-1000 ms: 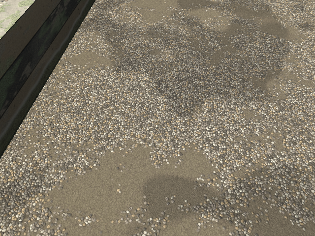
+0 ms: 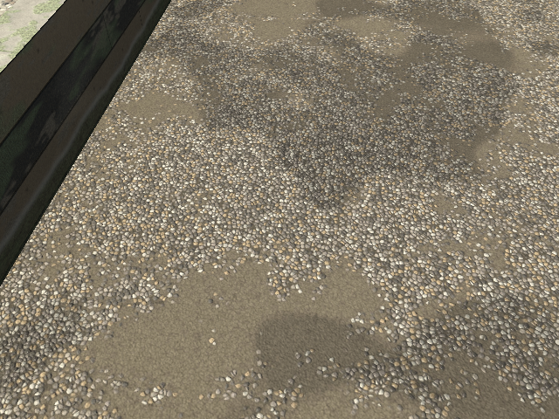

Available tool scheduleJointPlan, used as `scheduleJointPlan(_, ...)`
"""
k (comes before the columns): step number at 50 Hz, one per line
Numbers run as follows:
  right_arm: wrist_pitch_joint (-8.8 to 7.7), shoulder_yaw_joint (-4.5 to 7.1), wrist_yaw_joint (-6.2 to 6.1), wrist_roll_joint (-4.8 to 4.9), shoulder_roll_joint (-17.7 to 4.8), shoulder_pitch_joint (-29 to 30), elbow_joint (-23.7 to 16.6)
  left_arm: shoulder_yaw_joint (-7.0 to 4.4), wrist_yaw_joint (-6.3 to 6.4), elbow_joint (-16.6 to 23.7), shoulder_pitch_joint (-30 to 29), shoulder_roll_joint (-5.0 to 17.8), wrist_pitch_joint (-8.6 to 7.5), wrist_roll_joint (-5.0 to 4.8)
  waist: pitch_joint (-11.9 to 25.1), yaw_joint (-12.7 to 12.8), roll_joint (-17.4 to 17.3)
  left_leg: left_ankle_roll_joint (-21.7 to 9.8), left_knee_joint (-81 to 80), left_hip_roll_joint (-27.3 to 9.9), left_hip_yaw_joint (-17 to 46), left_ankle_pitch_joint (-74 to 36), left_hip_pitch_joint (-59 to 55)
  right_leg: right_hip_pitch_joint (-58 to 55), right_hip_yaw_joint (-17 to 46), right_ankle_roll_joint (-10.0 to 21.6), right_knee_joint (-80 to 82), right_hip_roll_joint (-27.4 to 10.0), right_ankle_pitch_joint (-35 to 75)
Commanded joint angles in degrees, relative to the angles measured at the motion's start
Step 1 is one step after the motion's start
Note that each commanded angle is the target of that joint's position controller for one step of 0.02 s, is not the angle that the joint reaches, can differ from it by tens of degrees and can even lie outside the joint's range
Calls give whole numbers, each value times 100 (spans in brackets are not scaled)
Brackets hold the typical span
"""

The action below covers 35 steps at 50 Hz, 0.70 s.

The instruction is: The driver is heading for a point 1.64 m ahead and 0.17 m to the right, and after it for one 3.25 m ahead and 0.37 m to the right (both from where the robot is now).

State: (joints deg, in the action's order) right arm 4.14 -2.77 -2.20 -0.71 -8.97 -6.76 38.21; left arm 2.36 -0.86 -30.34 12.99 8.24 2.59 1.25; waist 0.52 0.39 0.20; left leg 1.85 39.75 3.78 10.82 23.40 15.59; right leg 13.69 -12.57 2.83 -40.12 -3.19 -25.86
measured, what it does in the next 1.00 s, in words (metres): stands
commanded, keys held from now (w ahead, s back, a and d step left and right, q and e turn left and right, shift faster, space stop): w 1.00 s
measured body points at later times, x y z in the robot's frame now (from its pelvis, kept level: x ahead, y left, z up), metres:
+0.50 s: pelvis +0.01 +0.01 +0.00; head +0.00 +0.01 +0.45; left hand +0.17 +0.21 -0.09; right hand +0.19 -0.20 -0.09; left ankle -0.02 +0.15 -0.72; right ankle -0.04 -0.07 -0.72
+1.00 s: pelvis +0.01 +0.01 +0.00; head +0.00 +0.02 +0.45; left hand +0.17 +0.22 -0.09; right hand +0.19 -0.20 -0.09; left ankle -0.02 +0.15 -0.72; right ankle -0.04 -0.07 -0.72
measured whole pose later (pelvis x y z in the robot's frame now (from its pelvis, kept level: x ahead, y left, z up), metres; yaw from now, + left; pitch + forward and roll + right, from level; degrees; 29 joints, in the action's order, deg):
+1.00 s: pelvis +0.01 +0.01 +0.00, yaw +0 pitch +0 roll +0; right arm 4.7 -3.4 -1.7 -0.2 -10.1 -6.7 37.7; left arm 2.8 -1.2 -31.7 13.8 9.6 1.9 1.7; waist 1.6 0.2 0.2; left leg 0.4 41.2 4.0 9.1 25.0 15.7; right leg 13.2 -11.7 1.4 -40.6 -3.8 -26.9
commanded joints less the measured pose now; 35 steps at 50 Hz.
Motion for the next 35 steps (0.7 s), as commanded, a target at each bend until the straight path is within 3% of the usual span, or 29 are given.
scheduleJointPlan(1,-81,101,-9,9,-400,429,-496,-88,-25,451,-122,414,-133,20,383,15,75,-236,-398,-20,-233,-1819,520,-652,449,-43,681,-299,1781)
scheduleJointPlan(13,-72,103,2,7,-437,417,-493,-65,-33,414,-90,452,-188,13,307,-14,16,-240,-366,-19,-263,-1880,544,-597,463,-8,644,-320,1962)
scheduleJointPlan(15,-29,102,23,46,-483,460,-509,-78,-37,405,-107,530,-184,24,363,-24,99,-254,-260,-3,-330,-1838,514,-620,481,-1,652,-325,2090)
scheduleJointPlan(35,-32,66,30,46,-548,457,-534,-70,-32,383,-156,528,-165,44,335,-14,-4,-339,-340,-42,-237,-2039,539,-604,447,-61,517,-249,1906)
